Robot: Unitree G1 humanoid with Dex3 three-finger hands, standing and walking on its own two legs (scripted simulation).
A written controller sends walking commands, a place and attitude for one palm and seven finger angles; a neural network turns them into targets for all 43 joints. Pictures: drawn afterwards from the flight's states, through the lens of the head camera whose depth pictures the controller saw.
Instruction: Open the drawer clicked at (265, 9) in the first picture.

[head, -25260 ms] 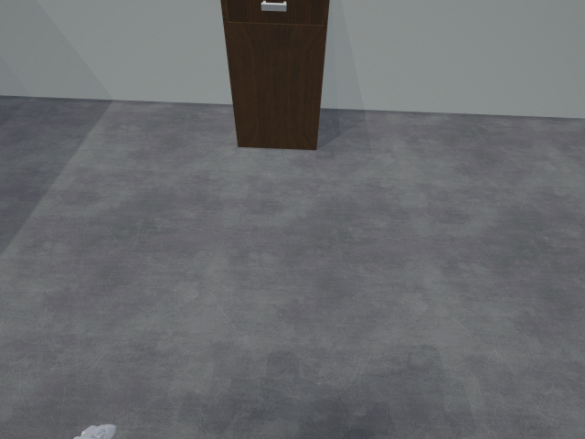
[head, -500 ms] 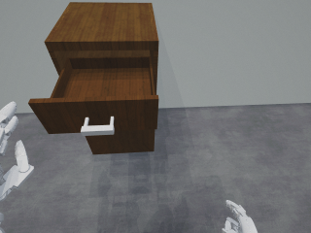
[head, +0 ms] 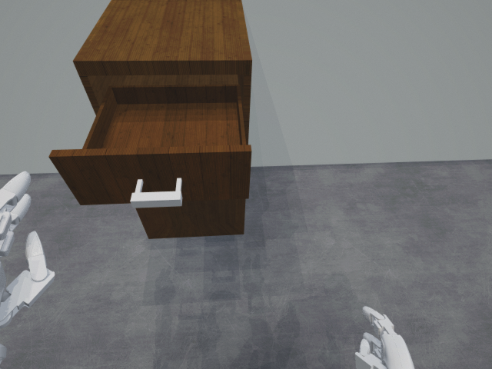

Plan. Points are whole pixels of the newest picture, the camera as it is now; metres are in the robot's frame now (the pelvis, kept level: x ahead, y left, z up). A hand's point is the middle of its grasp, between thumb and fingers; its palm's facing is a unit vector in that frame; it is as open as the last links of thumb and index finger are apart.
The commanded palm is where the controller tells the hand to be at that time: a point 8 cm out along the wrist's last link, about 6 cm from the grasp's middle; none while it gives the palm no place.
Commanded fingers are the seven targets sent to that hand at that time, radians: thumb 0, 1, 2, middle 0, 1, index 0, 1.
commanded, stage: let the arm hang, fingers relaxed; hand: left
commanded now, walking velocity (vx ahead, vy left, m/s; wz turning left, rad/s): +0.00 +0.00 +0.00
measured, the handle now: (158, 191) +0.46 +0.21 -0.03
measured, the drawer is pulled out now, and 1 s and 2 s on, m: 0.30 0.30 0.30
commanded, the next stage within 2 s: look to check the result in 1.10 s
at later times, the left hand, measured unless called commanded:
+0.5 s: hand out of the picture -0.08 +0.18 -0.17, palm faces +0.05 -0.97 -0.22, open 7.2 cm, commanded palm none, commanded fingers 0.00 0.90 0.90 -0.20 -0.30 -0.20 -0.30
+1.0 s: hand out of the picture +0.00 +0.14 -0.17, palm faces +0.05 -0.98 -0.18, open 7.3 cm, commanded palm none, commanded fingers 0.00 0.90 0.90 -0.20 -0.30 -0.20 -0.30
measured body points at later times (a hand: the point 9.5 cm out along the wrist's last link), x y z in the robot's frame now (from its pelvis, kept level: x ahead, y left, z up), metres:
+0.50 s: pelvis +0.00 +0.00 +0.00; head +0.03 +0.00 +0.45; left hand -0.08 +0.23 -0.15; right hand -0.03 -0.23 -0.15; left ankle +0.03 +0.10 -0.74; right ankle +0.01 -0.12 -0.74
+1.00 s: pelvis +0.01 -0.02 +0.00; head +0.02 -0.03 +0.45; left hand +0.00 +0.19 -0.16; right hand -0.01 -0.21 -0.17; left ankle +0.03 +0.10 -0.74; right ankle +0.01 -0.12 -0.74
